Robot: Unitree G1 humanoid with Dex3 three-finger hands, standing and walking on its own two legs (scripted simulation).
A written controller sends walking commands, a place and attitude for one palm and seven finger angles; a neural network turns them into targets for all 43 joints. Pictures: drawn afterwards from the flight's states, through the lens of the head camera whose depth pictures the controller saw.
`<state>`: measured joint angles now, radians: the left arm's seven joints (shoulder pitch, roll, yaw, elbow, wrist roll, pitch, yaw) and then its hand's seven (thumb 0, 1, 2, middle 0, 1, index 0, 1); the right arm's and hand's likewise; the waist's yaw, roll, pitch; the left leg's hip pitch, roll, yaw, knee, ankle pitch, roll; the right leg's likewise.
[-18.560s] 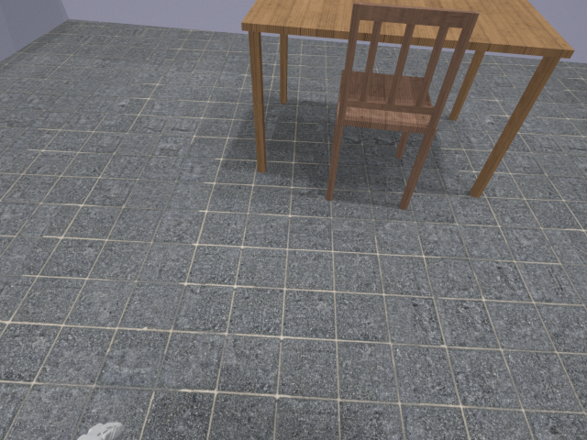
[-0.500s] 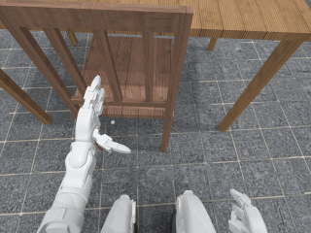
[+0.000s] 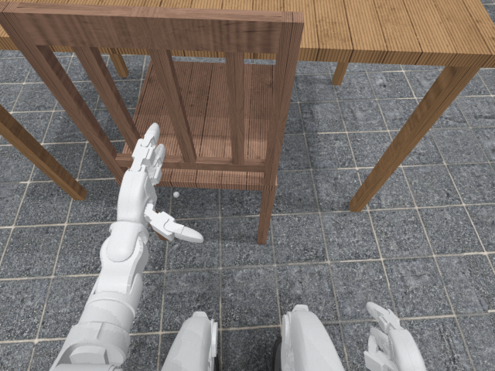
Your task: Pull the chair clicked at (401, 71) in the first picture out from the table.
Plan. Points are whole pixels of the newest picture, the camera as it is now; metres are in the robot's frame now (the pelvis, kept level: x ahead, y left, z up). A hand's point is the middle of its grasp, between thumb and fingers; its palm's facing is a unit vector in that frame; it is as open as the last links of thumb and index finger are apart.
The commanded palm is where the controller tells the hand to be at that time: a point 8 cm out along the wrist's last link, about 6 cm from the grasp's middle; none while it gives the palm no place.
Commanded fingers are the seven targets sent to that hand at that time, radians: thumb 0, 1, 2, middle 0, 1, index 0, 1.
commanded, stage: aim the fingers beside a spindle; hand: left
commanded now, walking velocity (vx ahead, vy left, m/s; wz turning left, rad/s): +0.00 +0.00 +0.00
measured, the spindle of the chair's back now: (178, 115) +0.54 +0.13 +0.04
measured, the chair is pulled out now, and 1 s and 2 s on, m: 0.00 0.00 0.00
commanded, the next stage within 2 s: push the fingers through the gap in 1.36 s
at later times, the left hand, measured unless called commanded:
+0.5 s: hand (172, 192) +0.38 +0.12 +0.04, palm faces -0.07 -1.00 -0.04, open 16.9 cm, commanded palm +0.36 +0.18 +0.03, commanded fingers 0.00 -0.50 0.30 -0.06 -0.08 -0.06 -0.08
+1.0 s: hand (179, 204) +0.37 +0.12 +0.01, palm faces -0.09 -1.00 -0.02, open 16.9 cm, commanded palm +0.36 +0.18 +0.03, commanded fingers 0.00 -0.50 0.30 -0.06 -0.08 -0.06 -0.08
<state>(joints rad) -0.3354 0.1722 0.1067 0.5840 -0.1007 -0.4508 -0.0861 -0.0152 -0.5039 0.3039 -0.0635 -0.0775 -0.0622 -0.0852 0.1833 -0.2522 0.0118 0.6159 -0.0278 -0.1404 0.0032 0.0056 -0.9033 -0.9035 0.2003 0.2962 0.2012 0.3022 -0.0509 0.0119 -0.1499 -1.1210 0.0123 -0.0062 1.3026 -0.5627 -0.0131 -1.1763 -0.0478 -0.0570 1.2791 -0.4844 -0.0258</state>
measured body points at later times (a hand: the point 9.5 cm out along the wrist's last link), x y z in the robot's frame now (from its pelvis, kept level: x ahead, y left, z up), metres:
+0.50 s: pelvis +0.01 +0.01 +0.00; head +0.12 +0.01 +0.44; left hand +0.38 +0.18 +0.05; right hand +0.15 -0.24 -0.11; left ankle +0.03 +0.13 -0.61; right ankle +0.06 -0.11 -0.61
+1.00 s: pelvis +0.00 +0.01 +0.00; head +0.12 +0.01 +0.44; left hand +0.37 +0.17 +0.01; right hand +0.16 -0.24 -0.11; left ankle +0.03 +0.13 -0.61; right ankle +0.06 -0.11 -0.61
